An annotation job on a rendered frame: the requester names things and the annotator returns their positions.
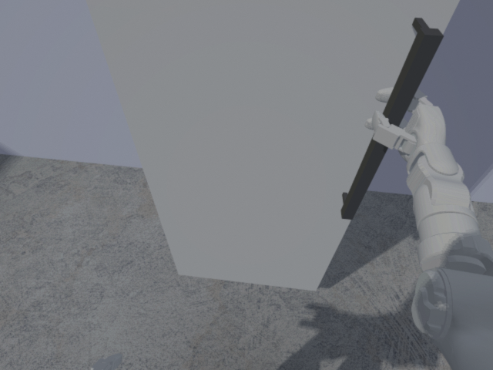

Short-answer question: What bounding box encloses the right robot hand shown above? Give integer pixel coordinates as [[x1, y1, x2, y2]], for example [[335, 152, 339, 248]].
[[365, 87, 446, 162]]

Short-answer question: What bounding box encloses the right robot forearm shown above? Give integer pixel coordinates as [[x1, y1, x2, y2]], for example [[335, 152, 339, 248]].
[[406, 143, 493, 277]]

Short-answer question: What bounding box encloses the fridge door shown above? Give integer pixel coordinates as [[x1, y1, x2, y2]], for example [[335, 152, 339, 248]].
[[86, 0, 460, 291]]

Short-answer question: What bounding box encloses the handle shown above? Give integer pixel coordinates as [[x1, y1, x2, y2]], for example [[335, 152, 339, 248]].
[[341, 18, 444, 220]]

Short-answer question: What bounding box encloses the left robot hand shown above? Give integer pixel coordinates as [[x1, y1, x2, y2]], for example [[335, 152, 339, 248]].
[[91, 353, 122, 370]]

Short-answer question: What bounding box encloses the robot right upper arm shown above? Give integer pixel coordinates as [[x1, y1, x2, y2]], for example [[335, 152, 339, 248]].
[[411, 267, 493, 370]]

